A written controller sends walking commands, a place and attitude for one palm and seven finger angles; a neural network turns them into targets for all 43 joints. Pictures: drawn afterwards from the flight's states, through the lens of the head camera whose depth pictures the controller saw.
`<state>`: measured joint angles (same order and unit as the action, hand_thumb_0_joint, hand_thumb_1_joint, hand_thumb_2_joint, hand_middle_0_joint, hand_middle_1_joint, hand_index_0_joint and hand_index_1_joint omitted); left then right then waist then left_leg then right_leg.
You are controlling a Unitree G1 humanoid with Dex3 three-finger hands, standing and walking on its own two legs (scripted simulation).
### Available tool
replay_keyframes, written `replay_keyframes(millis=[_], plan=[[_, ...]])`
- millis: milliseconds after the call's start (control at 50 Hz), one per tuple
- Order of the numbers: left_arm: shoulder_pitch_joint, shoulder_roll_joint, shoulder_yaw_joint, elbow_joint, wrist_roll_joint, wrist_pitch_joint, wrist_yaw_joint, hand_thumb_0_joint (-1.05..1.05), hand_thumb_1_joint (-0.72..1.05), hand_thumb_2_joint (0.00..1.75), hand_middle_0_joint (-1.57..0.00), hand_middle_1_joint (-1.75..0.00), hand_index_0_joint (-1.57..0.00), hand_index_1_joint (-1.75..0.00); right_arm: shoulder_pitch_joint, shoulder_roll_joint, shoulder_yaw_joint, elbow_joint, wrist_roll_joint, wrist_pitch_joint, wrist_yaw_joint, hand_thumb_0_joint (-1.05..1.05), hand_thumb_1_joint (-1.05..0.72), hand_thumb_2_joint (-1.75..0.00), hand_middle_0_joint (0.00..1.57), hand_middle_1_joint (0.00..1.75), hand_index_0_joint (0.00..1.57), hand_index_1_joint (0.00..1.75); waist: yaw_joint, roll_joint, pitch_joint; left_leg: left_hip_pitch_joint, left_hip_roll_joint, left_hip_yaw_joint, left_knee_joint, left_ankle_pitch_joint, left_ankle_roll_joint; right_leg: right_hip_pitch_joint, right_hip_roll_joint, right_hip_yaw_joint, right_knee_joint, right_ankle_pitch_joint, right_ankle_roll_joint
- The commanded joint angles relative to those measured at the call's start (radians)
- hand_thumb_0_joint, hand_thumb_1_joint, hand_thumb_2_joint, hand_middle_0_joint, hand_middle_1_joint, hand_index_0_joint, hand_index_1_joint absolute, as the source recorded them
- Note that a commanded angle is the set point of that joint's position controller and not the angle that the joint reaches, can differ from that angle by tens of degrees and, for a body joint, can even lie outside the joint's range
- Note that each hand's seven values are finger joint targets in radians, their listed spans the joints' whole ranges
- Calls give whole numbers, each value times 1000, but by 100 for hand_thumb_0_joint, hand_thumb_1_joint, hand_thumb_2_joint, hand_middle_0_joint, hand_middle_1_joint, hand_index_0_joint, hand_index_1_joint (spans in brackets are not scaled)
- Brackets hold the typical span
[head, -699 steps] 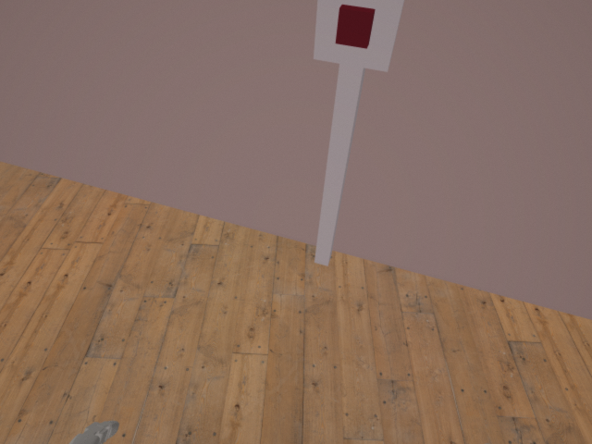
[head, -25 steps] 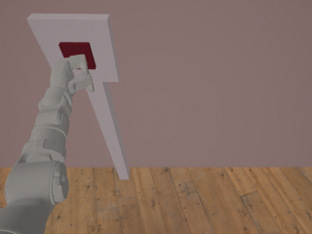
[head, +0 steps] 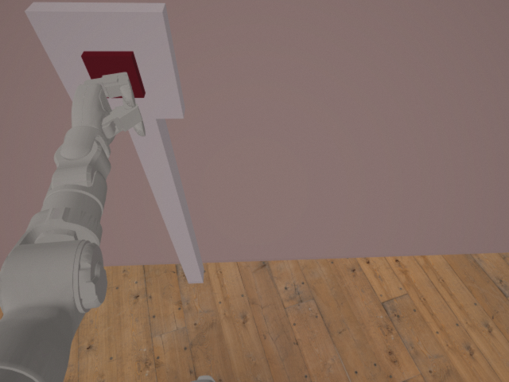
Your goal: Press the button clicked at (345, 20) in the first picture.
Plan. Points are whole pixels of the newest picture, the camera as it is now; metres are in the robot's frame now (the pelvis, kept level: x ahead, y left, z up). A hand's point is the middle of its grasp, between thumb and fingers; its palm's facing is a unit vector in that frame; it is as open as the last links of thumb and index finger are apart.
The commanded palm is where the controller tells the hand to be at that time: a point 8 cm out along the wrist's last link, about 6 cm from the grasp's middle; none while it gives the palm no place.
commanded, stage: pull the fist back off the button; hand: left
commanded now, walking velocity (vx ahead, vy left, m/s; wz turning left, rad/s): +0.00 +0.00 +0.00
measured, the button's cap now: (116, 72) +0.54 +0.21 +0.20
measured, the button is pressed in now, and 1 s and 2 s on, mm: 11 0 0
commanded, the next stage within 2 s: draw the hand back to the body in 0.88 s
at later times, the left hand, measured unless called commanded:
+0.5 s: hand (137, 129) +0.45 +0.17 +0.16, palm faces +0.03 -1.00 +0.01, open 3.0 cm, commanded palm +0.41 +0.22 +0.17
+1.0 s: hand (124, 159) +0.38 +0.17 +0.17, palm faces +0.04 -1.00 +0.00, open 3.1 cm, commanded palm +0.35 +0.22 +0.17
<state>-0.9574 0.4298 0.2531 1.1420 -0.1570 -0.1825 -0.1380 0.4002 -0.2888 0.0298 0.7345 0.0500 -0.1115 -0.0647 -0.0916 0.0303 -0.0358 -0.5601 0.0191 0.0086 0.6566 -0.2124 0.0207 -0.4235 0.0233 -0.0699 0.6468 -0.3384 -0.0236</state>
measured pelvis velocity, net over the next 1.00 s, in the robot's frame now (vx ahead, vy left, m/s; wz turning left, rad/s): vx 0.04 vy -0.02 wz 0.01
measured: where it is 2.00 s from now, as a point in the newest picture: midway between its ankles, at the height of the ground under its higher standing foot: outside the picture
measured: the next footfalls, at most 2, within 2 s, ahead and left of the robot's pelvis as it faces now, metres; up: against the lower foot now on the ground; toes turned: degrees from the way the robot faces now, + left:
none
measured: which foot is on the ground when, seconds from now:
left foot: down 0.00-1.00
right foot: down 0.00-1.00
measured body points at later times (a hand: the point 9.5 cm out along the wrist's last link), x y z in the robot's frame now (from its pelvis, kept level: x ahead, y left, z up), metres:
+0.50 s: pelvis +0.03 +0.00 +0.01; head +0.04 -0.01 +0.46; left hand +0.44 +0.22 +0.16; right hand +0.13 -0.26 -0.10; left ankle +0.07 +0.11 -0.72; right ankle -0.01 -0.11 -0.72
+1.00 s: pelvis +0.04 -0.02 +0.01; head +0.02 -0.03 +0.46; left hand +0.37 +0.22 +0.17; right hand +0.23 -0.24 -0.06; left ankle +0.07 +0.11 -0.72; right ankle -0.01 -0.11 -0.72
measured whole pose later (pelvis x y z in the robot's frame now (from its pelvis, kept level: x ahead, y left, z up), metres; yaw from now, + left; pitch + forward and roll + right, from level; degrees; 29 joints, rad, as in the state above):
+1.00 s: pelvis +0.04 -0.02 +0.01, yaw +1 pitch +0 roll +0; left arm -0.30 0.27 0.20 0.22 -0.24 0.14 -0.16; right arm 0.16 -0.25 0.06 0.59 0.07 -0.05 -0.09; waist 0.03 0.04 -0.04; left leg -0.31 0.01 0.01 0.55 -0.23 0.00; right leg -0.17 0.02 -0.07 0.53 -0.35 -0.04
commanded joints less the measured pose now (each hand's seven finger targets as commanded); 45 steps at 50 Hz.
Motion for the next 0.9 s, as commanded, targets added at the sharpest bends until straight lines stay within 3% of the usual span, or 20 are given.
replay_keyframes(millis=[0,20,40,60,80,120,140,220,260,300,380,440,500,560,600,640,700,760,800,880], plan=[[-577,174,20,-254,-3,-60,-1,0,90,90,-130,-150,-130,-150,35,-154,-54,-102,-2,-47,-2,0,-90,-90,20,30,20,30,-53,15,-287,337,-2,-68,-89,-144,20,-120,12,56,-148,-4,9],[-564,142,0,-271,-3,-62,-3,0,90,90,-130,-150,-130,-150,30,-151,-54,-109,-1,-49,2,0,-90,-90,20,30,20,30,-52,25,-291,357,0,-66,-92,-125,20,-128,14,51,-144,8,10],[-522,155,17,-272,-1,-61,-3,0,90,90,-130,-150,-130,-150,27,-151,-58,-113,-1,-47,2,0,-90,-90,20,30,20,30,-36,25,-297,360,1,-68,-91,-124,18,-124,15,50,-141,7,7],[-514,135,2,-286,-4,-58,-4,0,90,90,-130,-150,-130,-150,18,-149,-55,-121,1,-47,2,0,-90,-90,20,30,20,30,-40,45,-286,365,0,-63,-91,-123,18,-132,14,51,-143,10,7],[-497,145,14,-281,-3,-54,-2,0,90,90,-130,-150,-130,-150,20,-150,-56,-120,0,-45,2,0,-90,-90,20,30,20,30,-34,26,-269,357,1,-68,-95,-127,18,-130,15,48,-143,9,5],[-472,112,-3,-299,-10,-49,-3,0,90,90,-130,-150,-130,-150,9,-145,-54,-133,3,-46,4,0,-90,-90,20,30,20,30,-30,14,-258,355,1,-62,-97,-120,20,-121,16,46,-145,17,7],[-458,140,20,-318,-9,-47,-2,0,90,90,-130,-150,-130,-150,8,-148,-58,-137,3,-44,3,0,-90,-90,20,30,20,30,-20,7,-271,357,3,-65,-100,-121,19,-114,16,45,-142,15,7],[-386,93,2,-393,-18,-32,0,0,90,90,-130,-150,-130,-150,-19,-136,-57,-161,6,-44,5,0,-90,-90,20,30,20,30,-1,21,-293,399,3,-59,-99,-65,19,-91,18,40,-140,56,4],[-323,112,22,-431,-24,-17,-2,0,90,90,-130,-150,-130,-150,-30,-137,-58,-174,9,-39,4,0,-90,-90,20,30,20,30,15,-2,-305,399,3,-51,-96,-27,22,-59,19,43,-143,85,4],[-281,108,24,-475,-29,-5,-4,0,90,90,-130,-150,-130,-150,-42,-134,-56,-185,10,-34,2,0,-90,-90,20,30,20,30,21,-32,-301,400,0,-44,-91,18,27,-28,20,42,-145,127,5],[-124,105,42,-623,-39,31,-10,0,90,90,-130,-150,-130,-150,-88,-122,-56,-223,15,-28,7,0,-90,-90,20,30,20,30,67,9,-329,440,-3,-29,-93,111,24,31,16,43,-139,228,1],[-42,92,41,-724,-53,62,-16,0,90,90,-130,-150,-130,-150,-119,-115,-51,-243,19,-19,6,0,-90,-90,20,30,20,30,73,-11,-305,440,-6,-21,-96,156,28,67,15,44,-144,291,4],[71,120,81,-863,-68,87,-16,0,90,90,-130,-150,-130,-150,-161,-109,-50,-271,17,-16,3,0,-90,-90,20,30,20,30,103,-19,-317,450,-9,-7,-97,214,30,132,11,51,-145,372,4],[165,80,56,-1006,-74,116,-19,0,90,90,-130,-150,-130,-150,-199,-95,-46,-289,20,-15,6,0,-90,-90,20,30,20,30,114,32,-320,485,-10,-1,-103,292,26,157,5,47,-137,453,4],[210,55,40,-1052,-82,145,-22,0,90,90,-130,-150,-130,-150,-215,-92,-47,-291,22,-15,4,0,-90,-90,20,30,20,30,105,-5,-292,488,-9,-1,-103,295,28,154,8,43,-147,459,7],[271,42,36,-1098,-87,180,-25,0,90,90,-130,-150,-130,-150,-236,-91,-46,-294,24,-10,1,0,-90,-90,20,30,20,30,108,8,-280,497,-10,2,-112,305,26,158,5,43,-151,477,9],[316,16,16,-1141,-100,232,-30,0,90,90,-130,-150,-130,-150,-258,-89,-40,-296,26,-4,-6,0,-90,-90,20,30,20,30,102,-28,-250,492,-15,-2,-115,281,27,157,6,38,-165,463,13],[317,-3,-5,-1184,-103,270,-33,0,90,90,-130,-150,-130,-150,-280,-85,-34,-298,27,5,-15,0,-90,-90,20,30,20,30,92,-8,-235,496,-22,-4,-126,244,26,147,1,40,-178,433,15],[285,16,6,-1197,-106,271,-29,0,90,90,-130,-150,-130,-150,-284,-85,-32,-287,26,9,-23,0,-90,-90,20,30,20,30,82,-42,-223,497,-23,-6,-122,235,29,147,1,43,-189,425,18],[222,11,-13,-1209,-97,257,-21,0,90,90,-130,-150,-130,-150,-303,-76,-22,-277,21,12,-34,0,-90,-90,20,30,20,30,70,27,-223,521,-26,-16,-130,207,23,128,-1,44,-198,370,10]])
